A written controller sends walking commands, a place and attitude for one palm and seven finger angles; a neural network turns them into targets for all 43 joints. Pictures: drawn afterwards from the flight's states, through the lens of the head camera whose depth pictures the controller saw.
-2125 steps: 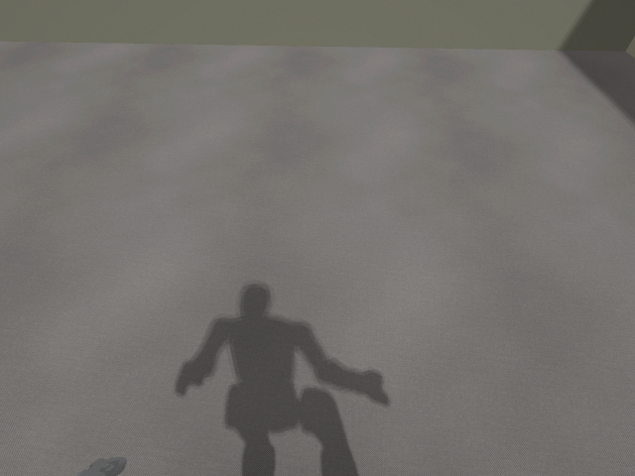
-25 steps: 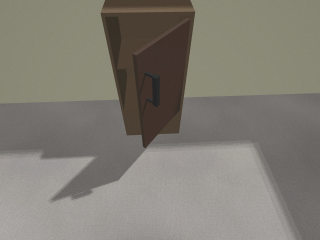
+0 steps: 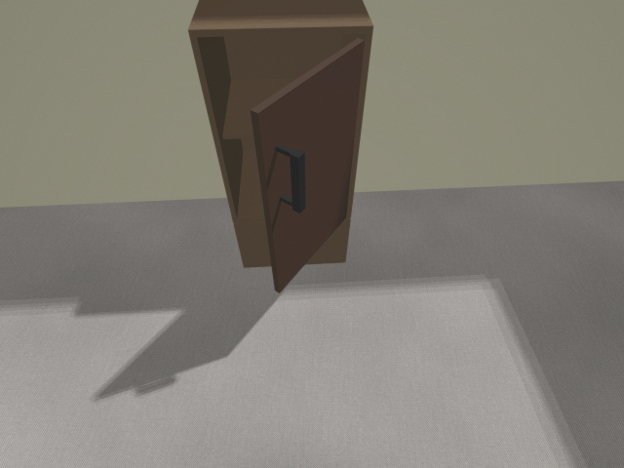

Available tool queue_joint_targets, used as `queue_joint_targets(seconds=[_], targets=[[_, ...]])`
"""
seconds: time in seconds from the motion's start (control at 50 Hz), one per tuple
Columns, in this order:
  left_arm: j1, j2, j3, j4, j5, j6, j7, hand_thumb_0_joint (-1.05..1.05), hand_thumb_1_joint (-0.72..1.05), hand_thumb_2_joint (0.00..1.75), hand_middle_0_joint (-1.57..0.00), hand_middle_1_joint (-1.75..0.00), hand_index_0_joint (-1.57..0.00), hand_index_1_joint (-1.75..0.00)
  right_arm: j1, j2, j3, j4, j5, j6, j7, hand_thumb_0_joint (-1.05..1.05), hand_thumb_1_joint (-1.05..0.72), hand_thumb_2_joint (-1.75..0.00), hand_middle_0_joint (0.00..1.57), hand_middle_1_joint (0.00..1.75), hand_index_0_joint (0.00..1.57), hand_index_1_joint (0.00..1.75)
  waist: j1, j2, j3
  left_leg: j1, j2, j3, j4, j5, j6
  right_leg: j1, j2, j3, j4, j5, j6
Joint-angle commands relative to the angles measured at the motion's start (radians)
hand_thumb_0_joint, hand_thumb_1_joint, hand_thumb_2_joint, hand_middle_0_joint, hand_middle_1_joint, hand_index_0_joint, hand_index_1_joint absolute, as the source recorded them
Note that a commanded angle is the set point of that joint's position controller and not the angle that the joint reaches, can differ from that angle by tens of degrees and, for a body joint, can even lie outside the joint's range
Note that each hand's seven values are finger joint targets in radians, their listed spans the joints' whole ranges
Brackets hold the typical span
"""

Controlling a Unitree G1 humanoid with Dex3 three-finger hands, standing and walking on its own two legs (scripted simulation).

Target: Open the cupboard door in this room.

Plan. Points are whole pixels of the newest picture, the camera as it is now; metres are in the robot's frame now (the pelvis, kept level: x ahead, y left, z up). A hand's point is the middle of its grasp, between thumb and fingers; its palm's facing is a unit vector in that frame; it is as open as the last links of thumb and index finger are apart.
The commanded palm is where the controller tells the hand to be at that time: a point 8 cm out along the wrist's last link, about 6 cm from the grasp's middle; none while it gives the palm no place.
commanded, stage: walk to a spot facing it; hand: left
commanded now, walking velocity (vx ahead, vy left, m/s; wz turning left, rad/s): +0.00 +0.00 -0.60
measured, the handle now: (290, 179) +0.66 +0.09 -0.06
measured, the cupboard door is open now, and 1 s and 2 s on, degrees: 51 51 51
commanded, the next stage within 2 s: none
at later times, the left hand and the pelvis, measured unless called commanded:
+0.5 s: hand out of the picture +0.08 +0.18 -0.17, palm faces -0.14 -0.94 -0.30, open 7.4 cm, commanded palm none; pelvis -0.02 -0.02 -0.02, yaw -14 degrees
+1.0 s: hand (242, 445) +0.18 +0.12 -0.17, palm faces -0.48 -0.84 -0.26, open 7.4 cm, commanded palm none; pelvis -0.02 -0.02 -0.02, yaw -32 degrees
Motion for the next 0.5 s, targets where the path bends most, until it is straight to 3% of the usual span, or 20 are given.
queue_joint_targets(seconds=[0.0, 0.1, 0.16, 0.2, 0.22, 0.24, 0.26, 0.28, 0.32, 0.34, 0.36, 0.38, 0.4, 0.42, 0.44, 0.48], targets=[[0.067, 0.128, 0.041, -0.032, 0.008, 0.009, 0.002, 0.0, 0.9, 0.9, -0.2, -0.3, -0.2, -0.3, 0.066, -0.099, -0.03, -0.029, 0.005, 0.004, -0.017, 0.0, -0.9, -0.9, 0.2, 0.3, 0.2, 0.3, -0.008, -0.028, 0.006, 0.05, 0.099, -0.038, 0.019, 0.084, 0.018, -0.119, -0.126, 0.136, -0.059, 0.197, -0.019], [0.03, 0.161, 0.08, -0.096, 0.017, 0.036, -0.012, 0.0, 0.9, 0.9, -0.2, -0.3, -0.2, -0.3, 0.044, -0.121, -0.061, -0.089, 0.004, 0.017, -0.025, 0.0, -0.9, -0.9, 0.2, 0.3, 0.2, 0.3, -0.009, -0.047, 0.013, -0.008, 0.114, 0.008, 0.084, -0.011, 0.014, -0.176, -0.128, 0.199, 0.004, 0.209, -0.045], [0.007, 0.163, 0.091, -0.13, 0.018, 0.041, -0.02, 0.0, 0.9, 0.9, -0.2, -0.3, -0.2, -0.3, 0.036, -0.137, -0.073, -0.119, 0.002, 0.013, -0.026, 0.0, -0.9, -0.9, 0.2, 0.3, 0.2, 0.3, -0.012, 0.0, -0.004, 0.012, 0.148, -0.018, 0.061, -0.035, 0.027, -0.229, -0.093, 0.21, 0.06, 0.179, -0.039], [-0.006, 0.149, 0.093, -0.153, 0.02, 0.045, -0.027, 0.0, 0.9, 0.9, -0.2, -0.3, -0.2, -0.3, 0.044, -0.171, -0.083, -0.134, 0.0, 0.009, -0.028, 0.0, -0.9, -0.9, 0.2, 0.3, 0.2, 0.3, -0.014, 0.083, -0.018, 0.039, 0.225, -0.09, -0.003, -0.067, 0.066, -0.289, -0.038, 0.171, 0.164, 0.111, -0.02], [-0.007, 0.137, 0.093, -0.165, 0.02, 0.048, -0.031, 0.0, 0.9, 0.9, -0.2, -0.3, -0.2, -0.3, 0.044, -0.197, -0.09, -0.142, -0.002, 0.007, -0.029, 0.0, -0.9, -0.9, 0.2, 0.3, 0.2, 0.3, -0.012, 0.147, -0.026, 0.037, 0.29, -0.143, -0.054, -0.087, 0.102, -0.312, -0.01, 0.136, 0.267, 0.041, -0.009], [-0.015, 0.128, 0.093, -0.178, 0.021, 0.052, -0.037, 0.0, 0.9, 0.9, -0.2, -0.3, -0.2, -0.3, 0.045, -0.215, -0.096, -0.15, -0.004, 0.003, -0.028, 0.0, -0.9, -0.9, 0.2, 0.3, 0.2, 0.3, -0.011, 0.205, -0.044, 0.032, 0.366, -0.181, -0.106, -0.078, 0.145, -0.328, 0.004, 0.085, 0.397, -0.133, 0.003], [-0.037, 0.122, 0.093, -0.192, 0.021, 0.056, -0.042, 0.0, 0.9, 0.9, -0.2, -0.3, -0.2, -0.3, 0.047, -0.222, -0.096, -0.158, -0.009, -0.001, -0.026, 0.0, -0.9, -0.9, 0.2, 0.3, 0.2, 0.3, -0.017, 0.225, -0.053, 0.03, 0.406, -0.197, -0.134, -0.054, 0.177, -0.339, -0.009, 0.073, 0.484, -0.254, 0.008], [-0.041, 0.118, 0.093, -0.201, 0.022, 0.056, -0.045, 0.0, 0.9, 0.9, -0.2, -0.3, -0.2, -0.3, 0.03, -0.224, -0.095, -0.17, -0.009, -0.005, -0.026, 0.0, -0.9, -0.9, 0.2, 0.3, 0.2, 0.3, -0.006, 0.193, -0.066, 0.026, 0.423, -0.18, -0.117, -0.022, 0.181, -0.323, -0.036, 0.094, 0.491, -0.277, 0.002], [0.013, 0.111, 0.095, -0.193, 0.022, 0.048, -0.052, 0.0, 0.9, 0.9, -0.2, -0.3, -0.2, -0.3, -0.033, -0.233, -0.094, -0.192, -0.013, -0.005, -0.024, 0.0, -0.9, -0.9, 0.2, 0.3, 0.2, 0.3, 0.039, 0.115, -0.091, -0.02, 0.369, -0.059, -0.001, 0.1, 0.131, -0.204, -0.041, 0.066, 0.333, -0.178, 0.007], [0.07, 0.129, 0.101, -0.178, 0.024, 0.046, -0.05, 0.0, 0.9, 0.9, -0.2, -0.3, -0.2, -0.3, -0.069, -0.23, -0.095, -0.208, -0.006, 0.001, -0.022, 0.0, -0.9, -0.9, 0.2, 0.3, 0.2, 0.3, 0.073, 0.041, -0.085, -0.088, 0.307, 0.012, 0.115, 0.06, 0.081, -0.111, -0.038, 0.069, 0.166, -0.018, 0.009], [0.093, 0.214, 0.115, -0.178, 0.035, 0.038, -0.04, 0.0, 0.9, 0.9, -0.2, -0.3, -0.2, -0.3, -0.085, -0.183, -0.092, -0.234, 0.005, 0.011, -0.018, 0.0, -0.9, -0.9, 0.2, 0.3, 0.2, 0.3, 0.08, -0.218, -0.053, -0.217, 0.149, 0.114, 0.325, -0.167, -0.004, -0.066, -0.162, 0.309, -0.048, 0.147, -0.032], [0.086, 0.301, 0.13, -0.186, 0.035, 0.034, -0.027, 0.0, 0.9, 0.9, -0.2, -0.3, -0.2, -0.3, -0.112, -0.132, -0.082, -0.277, 0.008, 0.016, -0.006, 0.0, -0.9, -0.9, 0.2, 0.3, 0.2, 0.3, 0.091, -0.39, -0.025, -0.366, 0.026, 0.106, 0.556, -0.444, -0.043, -0.058, -0.351, 0.551, -0.125, 0.319, -0.118], [0.081, 0.302, 0.128, -0.198, 0.023, 0.037, -0.022, 0.0, 0.9, 0.9, -0.2, -0.3, -0.2, -0.3, -0.123, -0.16, -0.087, -0.275, 0.01, 0.026, -0.006, 0.0, -0.9, -0.9, 0.2, 0.3, 0.2, 0.3, 0.088, -0.24, -0.03, -0.366, 0.038, -0.017, 0.68, -0.43, -0.035, -0.094, -0.349, 0.564, -0.109, 0.224, -0.189], [0.019, 0.273, 0.129, -0.207, 0.025, 0.037, -0.015, 0.0, 0.9, 0.9, -0.2, -0.3, -0.2, -0.3, -0.151, -0.151, -0.09, -0.271, 0.009, 0.027, -0.007, 0.0, -0.9, -0.9, 0.2, 0.3, 0.2, 0.3, 0.057, -0.215, -0.005, -0.408, 0.045, -0.058, 0.739, -0.365, -0.034, -0.097, -0.295, 0.546, -0.076, 0.261, -0.192], [-0.016, 0.251, 0.121, -0.222, 0.024, 0.035, -0.012, 0.0, 0.9, 0.9, -0.2, -0.3, -0.2, -0.3, -0.149, -0.154, -0.087, -0.275, 0.008, 0.025, -0.007, 0.0, -0.9, -0.9, 0.2, 0.3, 0.2, 0.3, 0.038, -0.193, 0.0, -0.415, 0.055, -0.078, 0.75, -0.327, -0.039, -0.09, -0.276, 0.508, -0.044, 0.331, -0.194], [-0.029, 0.237, 0.117, -0.237, 0.025, 0.029, -0.008, 0.0, 0.9, 0.9, -0.2, -0.3, -0.2, -0.3, -0.131, -0.138, -0.082, -0.272, 0.01, 0.021, -0.005, 0.0, -0.9, -0.9, 0.2, 0.3, 0.2, 0.3, 0.024, -0.143, -0.07, -0.361, 0.045, -0.069, 0.697, -0.286, -0.049, -0.041, -0.236, 0.454, -0.002, 0.444, -0.178]])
